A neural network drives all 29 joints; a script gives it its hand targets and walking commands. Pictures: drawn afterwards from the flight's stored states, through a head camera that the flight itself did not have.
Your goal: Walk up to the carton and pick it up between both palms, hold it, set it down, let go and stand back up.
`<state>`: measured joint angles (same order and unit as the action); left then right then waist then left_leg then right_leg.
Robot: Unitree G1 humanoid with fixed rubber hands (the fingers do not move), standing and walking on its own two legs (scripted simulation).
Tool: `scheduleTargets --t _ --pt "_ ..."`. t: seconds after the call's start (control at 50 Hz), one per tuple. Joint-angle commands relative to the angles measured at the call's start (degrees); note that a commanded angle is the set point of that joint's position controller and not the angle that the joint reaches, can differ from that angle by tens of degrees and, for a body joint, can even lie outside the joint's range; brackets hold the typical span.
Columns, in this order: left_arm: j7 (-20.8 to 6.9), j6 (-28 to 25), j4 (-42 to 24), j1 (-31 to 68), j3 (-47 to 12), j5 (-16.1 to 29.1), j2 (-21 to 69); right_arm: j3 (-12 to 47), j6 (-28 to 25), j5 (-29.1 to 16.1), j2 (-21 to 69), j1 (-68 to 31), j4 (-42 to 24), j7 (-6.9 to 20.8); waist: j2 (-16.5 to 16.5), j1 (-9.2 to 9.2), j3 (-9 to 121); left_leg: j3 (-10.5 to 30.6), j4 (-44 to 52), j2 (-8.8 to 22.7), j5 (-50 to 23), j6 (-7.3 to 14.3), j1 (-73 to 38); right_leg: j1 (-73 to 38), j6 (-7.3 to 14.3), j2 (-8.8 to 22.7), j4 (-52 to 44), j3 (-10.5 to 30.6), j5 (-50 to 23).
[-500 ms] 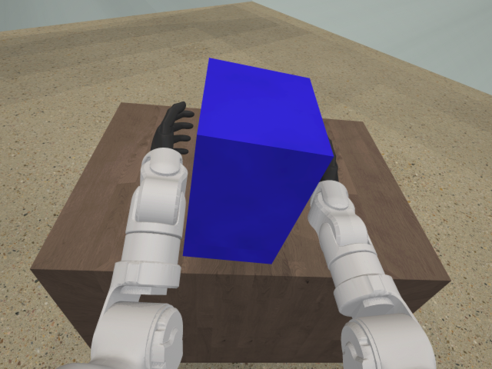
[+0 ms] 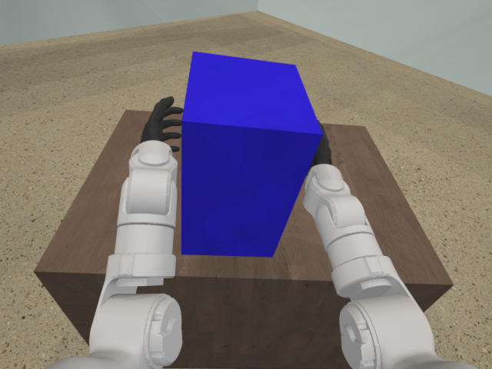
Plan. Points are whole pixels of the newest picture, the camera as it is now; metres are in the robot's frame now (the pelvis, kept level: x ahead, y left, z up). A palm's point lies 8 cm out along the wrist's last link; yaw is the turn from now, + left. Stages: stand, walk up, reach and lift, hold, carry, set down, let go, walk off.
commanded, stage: reach and lift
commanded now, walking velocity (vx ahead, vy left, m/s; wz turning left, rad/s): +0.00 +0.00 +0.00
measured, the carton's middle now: (236, 163) +0.40 -0.01 +0.16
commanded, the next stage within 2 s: hold in 0.60 s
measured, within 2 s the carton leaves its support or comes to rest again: neither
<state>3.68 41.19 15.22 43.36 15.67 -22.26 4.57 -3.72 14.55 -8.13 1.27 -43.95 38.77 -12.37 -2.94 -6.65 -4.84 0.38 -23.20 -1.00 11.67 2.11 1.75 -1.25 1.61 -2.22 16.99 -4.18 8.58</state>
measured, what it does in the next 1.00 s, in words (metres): stands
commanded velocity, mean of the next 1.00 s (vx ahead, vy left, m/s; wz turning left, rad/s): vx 0.00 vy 0.00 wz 0.00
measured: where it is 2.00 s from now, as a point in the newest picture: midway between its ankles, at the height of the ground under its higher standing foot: outside the picture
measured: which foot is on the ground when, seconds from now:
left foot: down 0.00-1.00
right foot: down 0.00-1.00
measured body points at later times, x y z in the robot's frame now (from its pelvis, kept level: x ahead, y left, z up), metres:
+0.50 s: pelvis +0.00 -0.01 +0.00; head -0.04 +0.02 +0.45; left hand +0.40 +0.12 +0.22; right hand +0.39 -0.14 +0.20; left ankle +0.02 +0.09 -0.74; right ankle +0.02 -0.10 -0.74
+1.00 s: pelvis +0.00 -0.01 +0.00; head -0.05 +0.02 +0.45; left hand +0.38 +0.13 +0.23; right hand +0.38 -0.13 +0.22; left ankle +0.02 +0.09 -0.74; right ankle +0.02 -0.10 -0.74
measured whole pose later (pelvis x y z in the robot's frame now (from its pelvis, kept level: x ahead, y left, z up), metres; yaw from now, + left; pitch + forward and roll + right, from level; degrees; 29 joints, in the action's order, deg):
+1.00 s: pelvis +0.00 -0.01 +0.00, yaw +0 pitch -10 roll -1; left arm 2.2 49.0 7.9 43.7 16.4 -21.7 3.5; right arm -0.5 22.4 -13.1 0.2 -46.6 33.4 -15.1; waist -2.9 -5.9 -2.8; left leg 0.9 -23.6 -0.5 11.8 1.2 1.9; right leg -0.9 2.5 -2.7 18.0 -4.7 9.2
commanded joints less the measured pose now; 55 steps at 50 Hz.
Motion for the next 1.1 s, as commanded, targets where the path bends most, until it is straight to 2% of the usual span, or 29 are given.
scheduleTargets --t 0.0,0.14,0.3,0.42,0.5,0.56,0.7,0.8,0.86,0.94,1.08 --pt "-8.55 -3.49 -3.07 39.67 -24.78 9.75 34.47 18.32 -4.61 -4.01 32.17 -53.62 -20.84 5.08 4.24 -0.75 28.87 0.77 3.18 1.05 -13.25 -2.06 -5.20 -5.40 -3.43 0.60 -1.06 -0.18 -13.94" --pt "-8.57 -2.97 -3.29 40.08 -24.31 9.62 34.27 18.73 -3.79 -4.78 32.15 -54.34 -20.98 4.67 4.66 -0.58 29.47 0.99 3.30 1.03 -12.79 -1.92 -4.84 -5.38 -3.31 0.64 -1.16 -0.23 -12.89" --pt "-8.72 -1.73 -5.21 39.38 -24.29 9.71 33.70 20.16 -2.51 -6.40 32.18 -54.15 -22.11 3.92 4.37 -0.24 29.90 0.97 2.82 0.74 -14.27 -1.85 -4.67 -6.69 -3.77 0.51 -0.76 -0.10 -15.48" --pt "-8.83 -0.71 -7.13 39.47 -25.22 10.29 33.68 20.82 -1.55 -7.35 32.01 -54.30 -24.14 3.63 5.13 -0.40 30.56 1.26 2.50 0.92 -15.23 -2.20 -4.91 -6.49 -3.54 0.21 -0.75 -0.26 -14.86" --pt "-8.89 -0.06 -7.73 40.31 -25.69 10.46 33.42 20.41 -0.56 -7.68 31.74 -53.73 -23.13 3.59 5.71 -0.95 28.99 1.21 2.70 0.87 -14.29 -2.42 -4.63 -5.63 -3.49 0.24 -0.84 -0.34 -13.20" --pt "-8.91 0.40 -8.11 40.45 -25.73 10.62 33.33 20.30 -0.17 -7.86 31.80 -54.29 -23.58 3.69 5.90 -0.67 29.07 1.26 2.85 1.03 -14.15 -2.39 -4.47 -5.35 -3.22 0.21 -0.78 -0.36 -12.06" --pt "-8.86 1.54 -9.98 40.20 -26.39 11.29 33.32 21.32 1.05 -9.14 31.92 -54.60 -25.34 3.21 5.78 -0.80 29.89 1.30 2.17 1.02 -16.50 -2.67 -5.02 -5.92 -3.36 -0.14 -0.44 -0.23 -13.85" --pt "-9.23 2.76 -10.04 39.72 -25.77 11.03 32.70 21.58 2.30 -9.75 31.87 -54.83 -25.60 2.99 5.87 -0.03 28.56 1.02 3.06 0.96 -14.23 -2.40 -3.70 -6.36 -3.32 0.00 -0.39 -0.01 -12.21" --pt "-9.28 3.26 -11.34 40.23 -26.15 11.36 32.61 21.84 3.01 -10.14 32.03 -54.52 -26.13 2.83 6.06 -0.34 29.07 1.04 2.72 0.89 -15.35 -2.63 -4.25 -6.25 -3.39 -0.08 -0.26 0.12 -12.77" --pt "-9.65 4.28 -10.16 40.18 -24.98 10.75 31.58 21.05 4.20 -10.13 31.82 -54.56 -24.91 2.63 5.79 -0.04 26.52 0.58 3.65 0.80 -12.36 -2.28 -2.77 -5.97 -3.40 0.07 -0.48 0.12 -10.48" --pt "-9.84 4.83 -11.26 41.58 -25.36 11.55 31.85 21.34 5.20 -10.73 32.81 -55.88 -26.10 2.30 5.84 0.20 27.75 0.44 3.65 0.60 -12.03 -2.30 -2.25 -6.35 -3.65 0.05 -0.22 0.39 -10.41"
